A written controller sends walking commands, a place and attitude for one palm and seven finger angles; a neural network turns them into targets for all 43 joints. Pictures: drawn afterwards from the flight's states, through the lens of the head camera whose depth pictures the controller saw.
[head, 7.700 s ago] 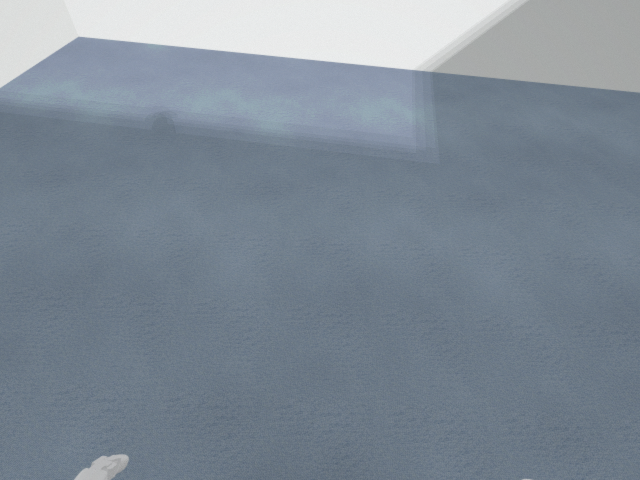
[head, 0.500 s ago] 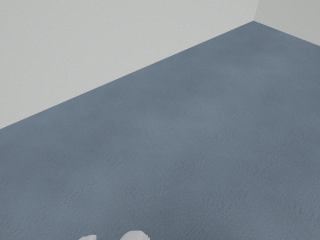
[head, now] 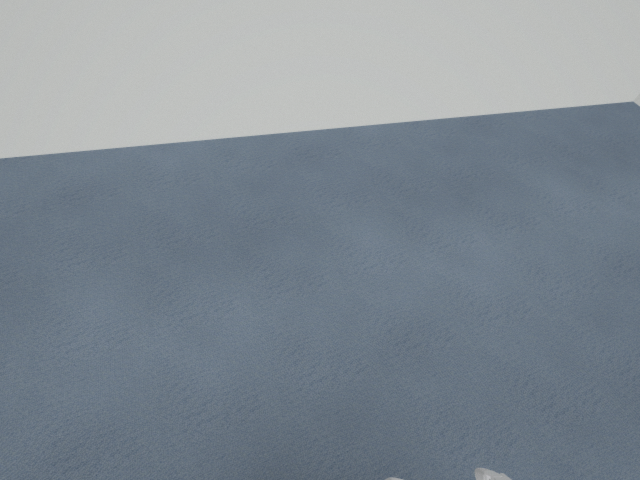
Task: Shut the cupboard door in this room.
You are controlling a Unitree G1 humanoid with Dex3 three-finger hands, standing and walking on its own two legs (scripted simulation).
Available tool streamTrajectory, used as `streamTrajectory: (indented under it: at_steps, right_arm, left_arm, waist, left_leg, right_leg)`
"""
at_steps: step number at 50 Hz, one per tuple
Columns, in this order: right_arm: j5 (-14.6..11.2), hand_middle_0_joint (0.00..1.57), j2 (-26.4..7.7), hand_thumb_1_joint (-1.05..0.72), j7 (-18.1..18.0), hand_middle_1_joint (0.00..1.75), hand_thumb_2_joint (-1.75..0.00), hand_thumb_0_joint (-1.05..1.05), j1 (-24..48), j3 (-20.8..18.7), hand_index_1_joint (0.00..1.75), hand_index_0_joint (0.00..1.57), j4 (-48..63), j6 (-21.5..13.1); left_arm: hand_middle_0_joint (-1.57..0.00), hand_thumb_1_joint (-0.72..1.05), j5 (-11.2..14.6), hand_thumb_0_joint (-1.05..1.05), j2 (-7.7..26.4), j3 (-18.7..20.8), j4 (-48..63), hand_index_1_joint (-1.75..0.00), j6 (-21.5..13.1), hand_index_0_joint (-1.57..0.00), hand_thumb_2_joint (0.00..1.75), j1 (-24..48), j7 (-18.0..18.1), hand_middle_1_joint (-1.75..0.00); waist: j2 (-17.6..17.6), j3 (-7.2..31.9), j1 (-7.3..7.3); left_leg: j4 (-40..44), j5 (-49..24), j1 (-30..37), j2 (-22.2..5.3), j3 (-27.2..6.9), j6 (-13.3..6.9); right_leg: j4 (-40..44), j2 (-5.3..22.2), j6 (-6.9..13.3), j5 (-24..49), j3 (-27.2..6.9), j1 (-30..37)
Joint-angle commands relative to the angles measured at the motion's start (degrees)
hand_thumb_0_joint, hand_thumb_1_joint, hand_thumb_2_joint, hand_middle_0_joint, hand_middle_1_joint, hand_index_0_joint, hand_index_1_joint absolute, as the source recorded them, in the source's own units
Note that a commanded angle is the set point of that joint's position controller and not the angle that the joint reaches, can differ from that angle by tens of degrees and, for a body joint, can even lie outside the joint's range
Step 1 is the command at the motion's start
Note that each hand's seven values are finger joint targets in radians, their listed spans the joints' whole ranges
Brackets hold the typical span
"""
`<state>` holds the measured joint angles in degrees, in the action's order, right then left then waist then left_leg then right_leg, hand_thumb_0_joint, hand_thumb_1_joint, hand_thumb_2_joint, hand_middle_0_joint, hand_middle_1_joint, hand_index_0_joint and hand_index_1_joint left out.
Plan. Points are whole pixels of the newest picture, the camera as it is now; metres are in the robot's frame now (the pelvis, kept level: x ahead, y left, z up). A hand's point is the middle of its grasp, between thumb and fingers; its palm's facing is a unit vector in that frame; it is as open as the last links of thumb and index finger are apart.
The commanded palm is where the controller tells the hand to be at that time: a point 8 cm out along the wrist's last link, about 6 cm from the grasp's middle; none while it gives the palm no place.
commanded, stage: turn or walk to find it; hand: left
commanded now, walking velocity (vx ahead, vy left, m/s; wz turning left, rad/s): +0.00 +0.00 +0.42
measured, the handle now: out of the picture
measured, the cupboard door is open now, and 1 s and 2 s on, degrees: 82 82 82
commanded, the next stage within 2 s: none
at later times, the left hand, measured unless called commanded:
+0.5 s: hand out of the picture +0.05 +0.15 -0.13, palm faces +0.20 -0.94 -0.29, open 7.3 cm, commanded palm none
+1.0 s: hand out of the picture -0.13 +0.19 -0.18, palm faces +0.48 -0.85 -0.23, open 7.4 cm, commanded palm none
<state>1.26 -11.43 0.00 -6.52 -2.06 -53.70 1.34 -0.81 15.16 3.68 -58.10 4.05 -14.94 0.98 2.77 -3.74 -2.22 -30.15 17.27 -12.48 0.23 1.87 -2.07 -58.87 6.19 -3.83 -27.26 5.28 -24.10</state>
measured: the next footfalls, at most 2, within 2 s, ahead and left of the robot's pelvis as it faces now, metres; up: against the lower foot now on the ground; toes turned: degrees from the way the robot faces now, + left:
right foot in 0.36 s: +0.04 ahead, -0.14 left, +0.00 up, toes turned +4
left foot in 0.86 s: -0.07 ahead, +0.09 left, +0.00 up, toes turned +28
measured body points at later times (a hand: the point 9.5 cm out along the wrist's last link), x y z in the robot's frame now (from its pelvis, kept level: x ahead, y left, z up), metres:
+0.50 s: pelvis -0.02 -0.06 +0.00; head +0.01 -0.09 +0.45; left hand +0.04 +0.20 -0.11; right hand +0.04 -0.31 -0.17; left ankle -0.07 +0.09 -0.65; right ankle +0.00 -0.14 -0.74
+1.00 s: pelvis -0.06 -0.02 +0.00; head -0.04 +0.02 +0.45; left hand -0.15 +0.23 -0.16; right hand +0.14 -0.20 -0.13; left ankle -0.11 +0.07 -0.74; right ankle -0.02 -0.15 -0.67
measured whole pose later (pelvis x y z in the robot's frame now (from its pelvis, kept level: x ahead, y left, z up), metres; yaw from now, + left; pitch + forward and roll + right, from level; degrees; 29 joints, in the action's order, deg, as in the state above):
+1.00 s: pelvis -0.06 -0.02 +0.00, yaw +26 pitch +0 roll -1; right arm 1.3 -10.9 0.0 -8.4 -2.2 -54.5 1.3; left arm -0.8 15.4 3.8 -57.8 4.1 -13.7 0.8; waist 3.1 -3.8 -1.5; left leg -30.3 17.2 -12.9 -0.2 2.1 -1.9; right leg -59.5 6.0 -4.0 -26.3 5.5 -25.4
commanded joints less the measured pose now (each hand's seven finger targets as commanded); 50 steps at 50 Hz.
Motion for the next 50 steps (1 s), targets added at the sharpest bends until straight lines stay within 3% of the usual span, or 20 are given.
streamTrajectory:
  at_steps: [1, 10, 15, 16, 17, 18, 19, 20, 22, 25, 32, 37, 39, 41, 42, 43, 44, 45, 47, 50]
  right_arm:
    - [-0.38, 0.20, -11.51, -0.90, -1.24, 0.30, -0.90, 0.00, -3.02, -2.55, 0.30, 0.20, 2.18, -0.98]
    - [0.19, 0.20, -11.63, -0.90, -0.85, 0.30, -0.90, 0.00, -6.80, -3.51, 0.30, 0.20, 1.99, -0.47]
    - [0.03, 0.20, -11.44, -0.90, -0.66, 0.30, -0.90, 0.00, -5.08, -3.98, 0.30, 0.20, 2.57, -0.18]
    - [-0.35, 0.20, -10.39, -0.90, -0.54, 0.30, -0.90, 0.00, -5.04, -3.88, 0.30, 0.20, 2.80, -0.23]
    - [-0.88, 0.20, -7.01, -0.90, -0.16, 0.30, -0.90, 0.00, -6.43, -3.43, 0.30, 0.20, 3.18, -0.32]
    - [-0.70, 0.20, -5.02, -0.90, -0.16, 0.30, -0.90, 0.00, -5.07, -2.98, 0.30, 0.20, 4.89, -0.21]
    - [-0.28, 0.20, -7.71, -0.90, -0.23, 0.30, -0.90, 0.00, -4.37, -3.83, 0.30, 0.20, 4.73, 0.54]
    - [-0.09, 0.20, -7.87, -0.90, -0.03, 0.30, -0.90, 0.00, -5.14, -4.18, 0.30, 0.20, 3.80, 1.44]
    - [0.22, 0.20, -7.26, -0.90, 0.66, 0.30, -0.90, 0.00, -7.55, -4.29, 0.30, 0.20, 0.88, 2.17]
    - [0.17, 0.20, -6.20, -0.90, 1.09, 0.30, -0.90, 0.00, -10.50, -4.03, 0.30, 0.20, -0.75, 2.34]
    - [-0.05, 0.20, -5.50, -0.90, 0.87, 0.30, -0.90, 0.00, -4.89, -3.12, 0.30, 0.20, 0.35, 2.21]
    - [-0.73, 0.20, -4.48, -0.90, 0.71, 0.30, -0.90, 0.00, -2.50, -2.19, 0.30, 0.20, 1.38, 1.14]
    - [-0.88, 0.20, -4.52, -0.90, 0.51, 0.30, -0.90, 0.00, -4.11, -2.07, 0.30, 0.20, 0.98, 0.78]
    - [-0.76, 0.20, -5.53, -0.90, 0.52, 0.30, -0.90, 0.00, -7.79, -2.23, 0.30, 0.20, 0.30, 0.09]
    - [-0.55, 0.20, -8.99, -0.90, 0.50, 0.30, -0.90, 0.00, -9.63, -2.84, 0.30, 0.20, -0.09, -0.60]
    - [-0.13, 0.20, -14.55, -0.90, 0.14, 0.30, -0.90, 0.00, -11.05, -4.15, 0.30, 0.20, 0.17, -0.82]
    - [-0.11, 0.20, -16.26, -0.90, -0.23, 0.30, -0.90, 0.00, -12.66, -4.42, 0.30, 0.20, -0.49, -0.22]
    - [0.01, 0.20, -14.79, -0.90, -0.64, 0.30, -0.90, 0.00, -10.74, -3.86, 0.30, 0.20, -0.39, -0.28]
    - [0.00, 0.20, -11.72, -0.90, -1.32, 0.30, -0.90, 0.00, -5.53, -2.97, 0.30, 0.20, 0.62, -0.57]
    - [-0.38, 0.20, -10.94, -0.90, -1.34, 0.30, -0.90, 0.00, -4.20, -2.48, 0.30, 0.20, 1.57, -1.15]
  left_arm:
    - [-0.20, 0.90, -0.18, 0.00, 3.48, 0.76, 5.47, -0.30, -2.15, -0.20, 0.90, 1.34, -0.35, -0.30]
    - [-0.20, 0.90, 0.18, 0.00, 2.32, 0.34, 9.11, -0.30, -2.26, -0.20, 0.90, 7.34, 0.12, -0.30]
    - [-0.20, 0.90, 0.63, 0.00, 2.36, 0.42, 8.57, -0.30, -3.41, -0.20, 0.90, 2.41, 0.31, -0.30]
    - [-0.20, 0.90, 0.50, 0.00, 3.45, 0.68, 7.92, -0.30, -3.99, -0.20, 0.90, 0.11, 0.47, -0.30]
    - [-0.20, 0.90, -0.25, 0.00, 7.63, 1.50, 7.68, -0.30, -4.63, -0.20, 0.90, -1.29, 0.91, -0.30]
    - [-0.20, 0.90, -0.72, 0.00, 11.84, 2.29, 8.00, -0.30, -4.68, -0.20, 0.90, -2.03, 1.12, -0.30]
    - [-0.20, 0.90, -0.28, 0.00, 11.11, 1.86, 8.76, -0.30, -4.24, -0.20, 0.90, -1.48, 1.19, -0.30]
    - [-0.20, 0.90, -0.20, 0.00, 8.62, 2.03, 9.33, -0.30, -4.33, -0.20, 0.90, 2.59, 1.58, -0.30]
    - [-0.20, 0.90, -0.07, 0.00, 6.00, 0.90, 10.65, -0.30, -4.18, -0.20, 0.90, 8.02, 1.12, -0.30]
    - [-0.20, 0.90, -0.01, 0.00, 4.05, 0.35, 10.32, -0.30, -4.73, -0.20, 0.90, 6.97, 0.94, -0.30]
    - [-0.20, 0.90, -0.63, 0.00, 6.13, 1.09, 7.45, -0.30, -4.67, -0.20, 0.90, 0.28, 1.11, -0.30]
    - [-0.20, 0.90, -1.11, 0.00, 8.13, 1.90, 5.97, -0.30, -4.21, -0.20, 0.90, -1.26, 0.95, -0.30]
    - [-0.20, 0.90, -1.01, 0.00, 8.68, 2.05, 5.41, -0.30, -4.01, -0.20, 0.90, -0.66, 0.82, -0.30]
    - [-0.20, 0.90, -0.40, 0.00, 7.95, 1.95, 5.31, -0.30, -3.56, -0.20, 0.90, 0.44, 0.67, -0.30]
    - [-0.20, 0.90, 0.17, 0.00, 5.94, 1.64, 5.93, -0.30, -3.14, -0.20, 0.90, -0.15, 0.53, -0.30]
    - [-0.20, 0.90, 0.39, 0.00, 2.12, 0.61, 8.07, -0.30, -2.79, -0.20, 0.90, 0.87, 0.19, -0.30]
    - [-0.20, 0.90, -0.16, 0.00, 2.57, 0.09, 9.00, -0.30, -2.18, -0.20, 0.90, 4.15, 0.42, -0.30]
    - [-0.20, 0.90, -0.24, 0.00, 2.80, 0.29, 8.69, -0.30, -1.79, -0.20, 0.90, 5.35, 0.34, -0.30]
    - [-0.20, 0.90, -0.25, 0.00, 3.39, 0.86, 7.01, -0.30, -1.73, -0.20, 0.90, 5.11, -0.05, -0.30]
    - [-0.20, 0.90, -0.06, 0.00, 3.46, 0.79, 5.60, -0.30, -2.25, -0.20, 0.90, 2.60, -0.46, -0.30]
  waist:
    - [-10.14, 4.37, 2.35]
    - [-12.06, 4.05, 4.36]
    - [-11.35, 6.99, 1.64]
    - [-8.35, 8.39, 0.44]
    - [2.58, 9.92, 0.05]
    - [15.12, 7.56, -1.05]
    - [9.21, 6.95, -1.07]
    - [10.67, 4.52, 0.77]
    - [5.83, -0.29, 3.46]
    - [6.17, 0.70, 3.89]
    - [6.00, 2.04, 0.64]
    - [8.11, 4.60, -0.74]
    - [8.41, 5.47, 0.48]
    - [4.71, 7.39, 2.84]
    - [-4.18, 9.19, 4.06]
    - [-21.13, 7.15, 5.04]
    - [-17.63, 7.26, 6.38]
    - [-14.19, 5.23, 5.49]
    - [-15.80, 3.17, 3.76]
    - [-10.98, 4.82, 2.58]
  left_leg:
    - [10.45, -34.73, 7.78, -13.31, -10.92, -6.20]
    - [9.87, -29.88, 5.86, -13.49, -17.98, -7.99]
    - [4.54, -29.40, 0.01, -10.29, -19.69, -5.46]
    - [1.40, -22.81, -4.08, -7.95, -18.26, -3.01]
    - [-6.22, -7.44, -14.40, -2.66, -12.78, 0.83]
    - [-18.80, 15.36, -21.70, 3.95, -4.84, 3.87]
    - [-28.94, 16.57, -19.14, 1.56, -7.27, 3.45]
    - [-34.04, 13.54, -19.03, 0.22, -8.72, 3.40]
    - [-40.47, 6.24, -18.78, -0.95, -6.79, 4.08]
    - [-41.22, 0.70, -19.05, -1.17, -4.94, 5.48]
    - [-28.68, 5.97, -17.68, -3.11, -1.97, 6.82]
    - [-15.08, 9.92, -11.26, -2.79, 1.63, 5.65]
    - [-9.34, 7.36, -7.22, -2.24, 3.01, 5.12]
    - [3.84, -3.99, 1.84, -2.18, 3.08, 4.23]
    - [9.69, -11.03, 9.43, -7.48, -4.05, 2.22]
    - [11.95, -29.23, 13.58, -21.22, -22.09, -3.95]
    - [11.62, -33.78, 9.66, -24.68, -21.82, -8.74]
    - [12.49, -29.54, 6.38, -22.69, -18.69, -8.77]
    - [11.37, -29.93, 5.67, -16.92, -14.71, -6.72]
    - [10.00, -35.64, 8.09, -13.74, -10.62, -6.05]
  right_leg:
    - [-4.85, 0.16, -1.18, 4.31, -3.30, -6.42]
    - [8.56, -1.99, -1.28, 1.29, -3.67, -2.16]
    - [28.54, -4.54, -0.13, 11.03, -2.44, 11.57]
    - [36.83, -2.65, 0.10, 17.38, -3.44, 18.61]
    - [40.55, 7.65, 2.82, 19.80, -12.49, 28.33]
    - [41.91, 20.65, 9.65, 27.26, -24.73, 26.44]
    - [42.59, 22.25, 13.27, 25.02, -22.61, 18.22]
    - [44.60, 19.48, 12.82, 17.93, -19.91, 13.47]
    - [45.02, 13.56, 9.87, 11.46, -12.84, 8.65]
    - [44.07, 10.08, 7.87, 16.35, -5.99, 11.35]
    - [41.63, 13.70, 10.92, 24.95, -4.51, 18.02]
    - [37.47, 15.58, 12.31, 32.90, -3.23, 19.24]
    - [35.13, 15.64, 11.31, 33.97, -1.90, 17.96]
    - [28.47, 13.37, 7.21, 30.40, 2.07, 14.12]
    - [19.63, 9.66, 3.97, 22.24, 4.77, 7.03]
    - [8.39, 1.85, -0.50, -4.82, 6.17, -8.01]
    - [1.07, 0.96, 0.04, -9.91, 0.70, -6.99]
    - [-1.95, 1.76, 0.35, -6.57, -1.83, -6.76]
    - [-5.21, 1.34, -0.17, 0.27, -3.51, -8.44]
    - [-5.36, 0.19, -0.89, 4.18, -3.12, -7.16]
